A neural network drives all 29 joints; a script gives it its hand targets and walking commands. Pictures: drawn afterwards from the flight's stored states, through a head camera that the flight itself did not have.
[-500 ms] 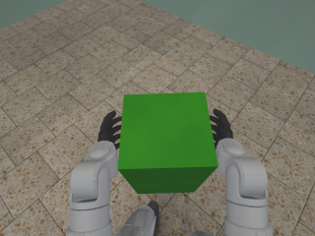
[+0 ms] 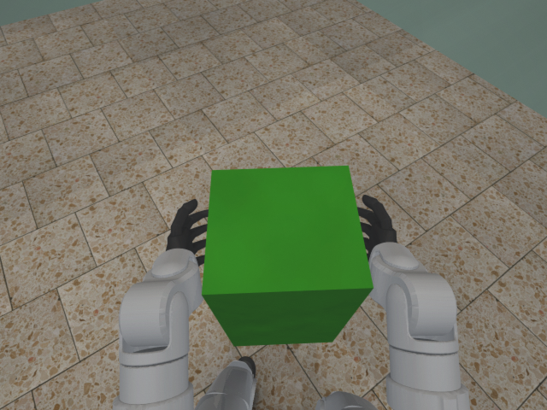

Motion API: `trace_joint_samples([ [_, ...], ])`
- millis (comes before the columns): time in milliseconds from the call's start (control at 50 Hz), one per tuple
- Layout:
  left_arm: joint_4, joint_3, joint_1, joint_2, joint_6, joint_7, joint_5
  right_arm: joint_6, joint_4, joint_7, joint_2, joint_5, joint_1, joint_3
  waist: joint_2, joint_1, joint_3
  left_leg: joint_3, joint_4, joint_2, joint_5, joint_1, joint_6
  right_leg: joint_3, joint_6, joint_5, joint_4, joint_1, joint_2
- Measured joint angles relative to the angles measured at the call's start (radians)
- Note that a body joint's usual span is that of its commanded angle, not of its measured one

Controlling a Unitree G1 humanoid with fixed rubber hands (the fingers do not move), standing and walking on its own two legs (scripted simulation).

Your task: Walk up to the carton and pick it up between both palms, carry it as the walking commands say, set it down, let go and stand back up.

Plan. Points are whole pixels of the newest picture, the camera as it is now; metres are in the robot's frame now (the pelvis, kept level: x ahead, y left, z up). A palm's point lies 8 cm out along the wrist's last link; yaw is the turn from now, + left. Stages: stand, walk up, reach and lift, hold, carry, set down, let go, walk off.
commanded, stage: carry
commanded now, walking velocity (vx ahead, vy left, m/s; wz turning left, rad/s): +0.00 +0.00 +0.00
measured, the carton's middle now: (282, 270) +0.29 +0.01 +0.01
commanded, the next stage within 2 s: none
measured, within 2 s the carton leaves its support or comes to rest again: neither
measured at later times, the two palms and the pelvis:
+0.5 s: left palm (94, 379) +0.14 +0.21 +0.08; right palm (344, 349) +0.17 -0.05 +0.09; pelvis -0.12 +0.04 +0.00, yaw +4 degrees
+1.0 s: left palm out of the picture +0.03 +0.22 +0.09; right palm out of the picture +0.07 -0.04 +0.10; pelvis -0.22 +0.05 +0.00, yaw +5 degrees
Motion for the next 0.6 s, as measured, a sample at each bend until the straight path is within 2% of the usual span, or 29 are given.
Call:
trace_joint_samples([
  [20, -0.004, 0.000, -0.003, 0.000, -0.011, 0.000, -0.006, -0.003, -0.015, -0.002, 0.000, 0.000, -0.002, -0.002, -0.001, 0.000, -0.001, 0.001, -0.019, -0.016, 0.026, -0.004, -0.001, 0.001, 0.000, 0.022, -0.089, 0.065, 0.003],
  [40, -0.007, 0.000, -0.004, -0.001, -0.027, 0.000, -0.011, -0.009, -0.023, -0.004, 0.001, 0.000, -0.008, -0.003, 0.017, 0.003, 0.005, -0.001, -0.021, -0.016, 0.042, -0.011, -0.001, -0.001, -0.001, 0.102, -0.131, 0.077, 0.006],
  [60, -0.006, 0.000, -0.003, -0.001, -0.033, 0.000, -0.012, -0.013, -0.023, -0.005, 0.001, 0.000, -0.007, -0.003, 0.034, 0.003, 0.011, 0.000, 0.006, -0.015, -0.006, -0.018, -0.001, -0.002, -0.001, 0.131, -0.123, 0.073, 0.006],
  [100, -0.006, -0.001, -0.002, -0.001, -0.020, 0.000, -0.011, -0.013, -0.022, -0.004, -0.002, 0.000, 0.009, 0.003, 0.043, 0.004, 0.012, 0.035, 0.188, -0.006, -0.184, -0.047, -0.002, -0.001, -0.004, 0.138, -0.113, 0.079, 0.005],
  [120, -0.006, -0.004, -0.002, -0.001, -0.011, 0.000, -0.007, -0.010, -0.022, -0.003, -0.004, 0.000, 0.016, 0.005, 0.043, 0.004, 0.011, 0.055, 0.299, 0.002, -0.222, -0.058, -0.002, -0.001, -0.005, 0.140, -0.113, 0.086, 0.002],
  [160, -0.006, -0.006, -0.002, -0.001, 0.003, 0.000, -0.003, 0.000, -0.023, -0.002, -0.004, 0.000, 0.019, 0.005, 0.044, 0.003, 0.005, 0.082, 0.484, 0.027, -0.250, -0.061, -0.002, -0.002, -0.005, 0.148, -0.113, 0.093, -0.001],
  [200, -0.006, -0.006, -0.003, -0.002, 0.015, -0.002, 0.002, 0.010, -0.021, -0.002, -0.005, 0.000, 0.018, 0.005, 0.044, 0.003, -0.021, 0.095, 0.563, 0.064, -0.256, -0.041, -0.001, -0.003, -0.005, 0.161, -0.112, 0.075, -0.002],
  [240, -0.006, -0.006, -0.003, -0.002, 0.020, -0.005, 0.007, 0.017, -0.021, -0.003, -0.005, -0.001, 0.015, 0.005, 0.043, 0.002, -0.048, 0.097, 0.521, 0.098, -0.270, 0.016, -0.001, -0.004, -0.005, 0.173, -0.103, 0.044, -0.004],
  [280, -0.005, -0.006, -0.005, -0.002, 0.022, -0.006, 0.009, 0.018, -0.021, -0.003, -0.004, -0.002, 0.014, 0.004, 0.043, 0.002, -0.064, 0.098, 0.368, 0.123, -0.311, 0.109, -0.001, -0.005, -0.002, 0.177, -0.076, 0.009, -0.010],
  [300, -0.001, -0.006, -0.008, -0.002, 0.024, -0.006, 0.010, 0.018, -0.018, -0.003, -0.004, -0.002, 0.014, 0.002, 0.033, 0.001, -0.066, 0.108, 0.285, 0.119, -0.412, 0.151, 0.000, -0.004, 0.003, 0.177, -0.059, -0.009, -0.023],
  [320, 0.009, -0.006, -0.009, -0.002, 0.027, -0.007, 0.013, 0.018, -0.007, -0.003, -0.004, -0.002, 0.017, 0.001, 0.007, 0.001, -0.062, 0.112, 0.262, 0.096, -0.429, 0.147, 0.006, -0.002, 0.004, 0.179, -0.050, -0.023, -0.047],
  [400, 0.017, -0.004, 0.030, 0.005, 0.041, -0.007, 0.025, 0.021, 0.053, 0.003, -0.003, -0.002, 0.016, 0.016, -0.006, 0.001, -0.063, 0.105, 0.214, 0.067, -0.301, 0.117, 0.028, -0.002, 0.005, 0.075, -0.028, -0.038, -0.053],
  [440, 0.016, -0.001, 0.030, 0.005, 0.034, -0.007, 0.020, 0.018, 0.052, 0.003, -0.003, -0.002, 0.012, 0.016, -0.006, 0.001, -0.063, 0.104, 0.175, 0.060, -0.264, 0.110, 0.030, -0.002, 0.005, 0.062, -0.027, -0.031, -0.048],
  [520, 0.016, 0.001, 0.019, 0.004, 0.014, -0.006, 0.013, 0.002, 0.042, 0.003, -0.001, -0.002, 0.006, 0.011, -0.007, 0.002, -0.065, 0.105, 0.114, 0.036, -0.197, 0.103, 0.030, 0.000, 0.005, 0.073, -0.096, 0.051, -0.040],
  [560, 0.016, 0.003, 0.016, 0.003, 0.004, -0.006, 0.012, -0.003, 0.040, 0.001, -0.001, -0.002, 0.003, 0.010, 0.004, 0.001, -0.063, 0.105, 0.113, 0.033, -0.181, 0.100, 0.027, -0.002, 0.005, 0.175, -0.142, 0.072, -0.039],
  [600, 0.017, 0.001, 0.017, 0.002, 0.009, -0.006, 0.011, -0.001, 0.037, 0.002, -0.002, -0.002, 0.010, 0.010, 0.006, 0.001, -0.063, 0.105, 0.146, 0.035, -0.238, 0.100, 0.027, -0.001, 0.005, 0.177, -0.131, 0.073, -0.039],
])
